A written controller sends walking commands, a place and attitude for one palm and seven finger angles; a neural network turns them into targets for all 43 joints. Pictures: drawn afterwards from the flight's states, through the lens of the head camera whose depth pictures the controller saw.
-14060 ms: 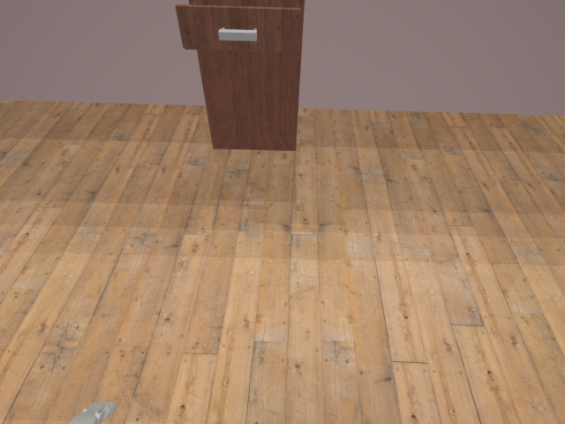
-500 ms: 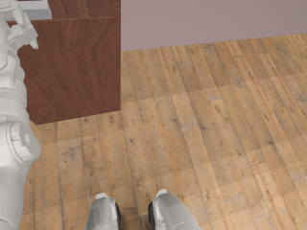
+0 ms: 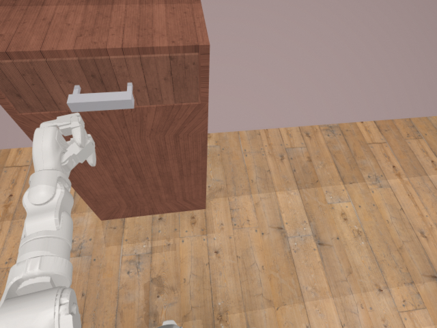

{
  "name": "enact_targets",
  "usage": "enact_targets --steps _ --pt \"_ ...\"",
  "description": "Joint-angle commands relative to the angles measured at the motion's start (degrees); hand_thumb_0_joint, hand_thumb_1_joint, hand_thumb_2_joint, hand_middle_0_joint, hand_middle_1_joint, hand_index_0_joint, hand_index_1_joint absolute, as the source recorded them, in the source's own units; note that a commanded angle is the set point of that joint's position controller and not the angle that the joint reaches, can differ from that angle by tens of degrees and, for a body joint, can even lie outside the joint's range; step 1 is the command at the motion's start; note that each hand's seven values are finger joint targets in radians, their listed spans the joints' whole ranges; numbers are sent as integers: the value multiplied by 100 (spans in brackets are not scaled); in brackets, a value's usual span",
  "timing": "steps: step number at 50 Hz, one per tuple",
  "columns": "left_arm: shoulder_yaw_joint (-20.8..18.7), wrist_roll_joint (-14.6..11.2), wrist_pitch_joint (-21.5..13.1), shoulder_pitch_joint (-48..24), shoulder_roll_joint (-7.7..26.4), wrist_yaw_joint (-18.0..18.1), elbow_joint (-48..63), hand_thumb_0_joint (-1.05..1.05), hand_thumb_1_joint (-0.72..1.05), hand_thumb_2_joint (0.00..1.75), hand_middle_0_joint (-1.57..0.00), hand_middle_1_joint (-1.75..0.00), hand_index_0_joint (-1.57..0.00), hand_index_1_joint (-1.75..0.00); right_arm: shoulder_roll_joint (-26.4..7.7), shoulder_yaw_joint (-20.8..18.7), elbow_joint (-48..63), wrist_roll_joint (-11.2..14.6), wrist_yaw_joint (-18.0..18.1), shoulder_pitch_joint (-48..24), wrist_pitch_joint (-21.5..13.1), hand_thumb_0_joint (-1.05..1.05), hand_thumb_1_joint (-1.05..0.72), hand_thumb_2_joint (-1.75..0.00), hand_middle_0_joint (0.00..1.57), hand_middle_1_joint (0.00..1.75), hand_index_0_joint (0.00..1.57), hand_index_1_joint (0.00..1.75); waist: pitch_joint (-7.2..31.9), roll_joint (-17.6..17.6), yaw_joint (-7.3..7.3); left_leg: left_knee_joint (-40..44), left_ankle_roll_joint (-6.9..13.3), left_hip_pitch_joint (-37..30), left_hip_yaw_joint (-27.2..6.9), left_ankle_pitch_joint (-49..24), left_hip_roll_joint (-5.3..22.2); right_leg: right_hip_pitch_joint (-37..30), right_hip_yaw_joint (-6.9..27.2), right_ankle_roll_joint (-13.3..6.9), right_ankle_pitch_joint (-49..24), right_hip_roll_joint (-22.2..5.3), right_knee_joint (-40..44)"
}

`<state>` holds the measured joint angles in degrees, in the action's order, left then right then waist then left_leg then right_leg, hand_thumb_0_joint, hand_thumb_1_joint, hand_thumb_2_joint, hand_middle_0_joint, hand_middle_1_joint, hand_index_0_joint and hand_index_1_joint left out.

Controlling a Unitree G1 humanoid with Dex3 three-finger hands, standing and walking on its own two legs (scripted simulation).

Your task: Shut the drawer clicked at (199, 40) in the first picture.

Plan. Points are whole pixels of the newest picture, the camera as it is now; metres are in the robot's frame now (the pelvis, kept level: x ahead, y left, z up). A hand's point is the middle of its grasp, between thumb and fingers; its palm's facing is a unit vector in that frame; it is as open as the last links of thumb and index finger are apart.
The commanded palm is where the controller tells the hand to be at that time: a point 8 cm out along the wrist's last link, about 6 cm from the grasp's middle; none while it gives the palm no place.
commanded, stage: draw the hand back to the body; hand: left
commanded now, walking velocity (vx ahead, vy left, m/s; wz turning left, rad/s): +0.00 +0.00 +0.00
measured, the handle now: (103, 94) +0.60 +0.24 +0.04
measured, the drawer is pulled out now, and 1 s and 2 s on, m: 0.00 0.00 0.00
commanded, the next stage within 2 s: step back with the hand held close in 1.08 s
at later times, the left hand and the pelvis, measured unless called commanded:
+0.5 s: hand (24, 224) +0.25 +0.23 +0.15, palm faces +0.33 -0.91 -0.24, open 3.3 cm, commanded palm +0.20 +0.27 +0.16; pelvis -0.03 -0.01 +0.04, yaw +3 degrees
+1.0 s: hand out of the picture +0.13 +0.24 +0.21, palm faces +0.43 -0.81 -0.39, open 3.2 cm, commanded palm +0.09 +0.28 +0.22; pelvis -0.03 -0.01 +0.05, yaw +3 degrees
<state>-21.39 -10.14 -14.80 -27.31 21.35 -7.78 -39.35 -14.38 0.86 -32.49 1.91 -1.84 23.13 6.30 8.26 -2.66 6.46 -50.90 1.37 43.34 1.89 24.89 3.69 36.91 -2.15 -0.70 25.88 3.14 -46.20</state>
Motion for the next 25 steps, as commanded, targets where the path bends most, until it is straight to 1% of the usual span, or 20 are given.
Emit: enact_targets --steps 1,3,5,6,7,8,10,11,12,13,14,15,16,17,19,20,21,23,24,25 --pt "169 -200 -511 -1351 1026 9 2160 0 90 90 -140 -160 -140 -160 -853 -372 475 36 128 222 -378 0 -90 -90 20 30 20 30 1948 -445 -99 427 128 -2454 -195 -3609 -212 -933 9 22 -3607 115 427" --pt "388 -260 -408 -1084 794 -119 2097 0 90 90 -140 -160 -140 -160 -863 -364 474 69 158 44 -442 0 -90 -90 20 30 20 30 1581 -338 -61 557 121 -2459 -215 -3295 -218 -860 -15 22 -3315 97 547" --pt "440 -339 -205 -800 762 -279 2071 0 90 90 -140 -160 -140 -160 -894 -340 523 104 200 -163 -483 0 -90 -90 20 30 20 30 1363 -321 -140 718 111 -2417 -232 -2914 -256 -935 -27 -4 -3078 63 665" --pt "554 -409 -98 -664 615 -362 2225 0 90 90 -140 -160 -140 -160 -881 -331 601 132 219 -290 -515 0 -90 -90 20 30 20 30 1376 -338 -178 774 119 -2515 -232 -2862 -274 -984 -34 -12 -3036 42 719" --pt "645 -480 -1 -615 528 -444 2453 0 90 90 -140 -160 -140 -160 -868 -316 670 150 234 -380 -553 0 -90 -90 20 30 20 30 1426 -532 -225 779 129 -2695 -225 -2973 -294 -1059 -13 -33 -3124 28 742" --pt "545 -516 111 -406 631 -484 2576 0 90 90 -140 -160 -140 -160 -868 -309 700 157 256 -457 -581 0 -90 -90 20 30 20 30 1512 -440 -310 808 123 -2805 -270 -3214 -273 -1143 -43 -32 -3249 9 732" --pt "491 -603 252 -243 679 -498 3024 0 90 90 -140 -160 -140 -160 -859 -296 808 169 298 -640 -646 0 -90 -90 20 30 20 30 1549 -40 -362 900 126 -2867 -314 -3225 -269 -1323 -71 -10 -3301 1 780" --pt "588 141 264 -150 1215 138 3736 0 90 90 -140 -160 -140 -160 -791 -320 924 126 371 -1158 -585 0 -90 -90 20 30 20 30 1556 -37 -617 1176 100 -3209 -165 -2980 -326 -1485 226 -60 -3113 -143 1169" --pt "546 167 366 176 1084 482 3764 0 90 90 -140 -160 -140 -160 -757 -271 937 93 440 -1249 -588 0 -90 -90 20 30 20 30 1191 75 -563 1366 93 -3097 -156 -2648 -319 -1564 207 -70 -2930 -146 1307" --pt "675 204 475 414 877 655 3770 0 90 90 -140 -160 -140 -160 -714 -224 978 95 482 -1358 -585 0 -90 -90 20 30 20 30 926 260 -540 1517 96 -2982 -176 -2265 -321 -1559 187 -40 -2642 -154 1393" --pt "786 265 566 526 791 790 3845 0 90 90 -140 -160 -140 -160 -703 -197 958 110 514 -1459 -577 0 -90 -90 20 30 20 30 762 150 -571 1663 88 -2951 -180 -2052 -303 -1691 190 -58 -2411 -190 1459" --pt "625 312 611 535 954 928 3988 0 90 90 -140 -160 -140 -160 -701 -177 948 110 560 -1530 -563 0 -90 -90 20 30 20 30 674 303 -590 1771 107 -2982 -171 -1953 -304 -1811 200 -50 -2365 -198 1592" --pt "582 334 676 767 935 1015 4004 0 90 90 -140 -160 -140 -160 -672 -167 926 106 600 -1606 -561 0 -90 -90 20 30 20 30 533 255 -616 1877 102 -3024 -152 -1877 -294 -1932 197 -55 -2272 -215 1665" --pt "503 353 685 751 1067 1083 4246 0 90 90 -140 -160 -140 -160 -680 -154 938 97 628 -1659 -579 0 -90 -90 20 30 20 30 569 284 -647 1968 122 -3119 -154 -1853 -312 -2052 221 -55 -2217 -205 1794" --pt "619 397 741 933 863 1177 4427 0 90 90 -140 -160 -140 -160 -594 -97 920 89 677 -1790 -604 0 -90 -90 20 30 20 30 404 46 -661 2162 108 -3342 -117 -1751 -310 -2168 230 -55 -2061 -242 1972" --pt "609 433 736 897 888 1227 4610 0 90 90 -140 -160 -140 -160 -592 -66 912 83 687 -1838 -637 0 -90 -90 20 30 20 30 284 20 -668 2277 99 -3437 -153 -1668 -318 -2144 223 -63 -1937 -228 2112" --pt "711 426 760 1138 752 1252 4748 0 90 90 -140 -160 -140 -160 -569 -55 911 68 686 -1889 -680 0 -90 -90 20 30 20 30 218 -153 -685 2373 89 -3533 -161 -1615 -304 -2233 219 -79 -1827 -240 2170" --pt "727 460 755 1415 720 1293 5038 0 90 90 -140 -160 -140 -160 -566 -26 884 39 693 -1932 -762 0 -90 -90 20 30 20 30 139 -196 -699 2531 91 -3756 -182 -1587 -311 -2292 230 -83 -1754 -212 2409" --pt "791 443 769 1698 615 1307 5202 0 90 90 -140 -160 -140 -160 -542 -21 872 23 684 -1946 -805 0 -90 -90 20 30 20 30 73 -329 -717 2599 74 -3817 -178 -1656 -294 -2410 214 -96 -1812 -225 2431" --pt "745 451 768 1917 649 1322 5313 0 90 90 -140 -160 -140 -160 -557 -1 866 5 680 -1969 -832 0 -90 -90 20 30 20 30 9 -198 -754 2684 73 -3849 -192 -1669 -310 -2460 195 -87 -1835 -212 2531"
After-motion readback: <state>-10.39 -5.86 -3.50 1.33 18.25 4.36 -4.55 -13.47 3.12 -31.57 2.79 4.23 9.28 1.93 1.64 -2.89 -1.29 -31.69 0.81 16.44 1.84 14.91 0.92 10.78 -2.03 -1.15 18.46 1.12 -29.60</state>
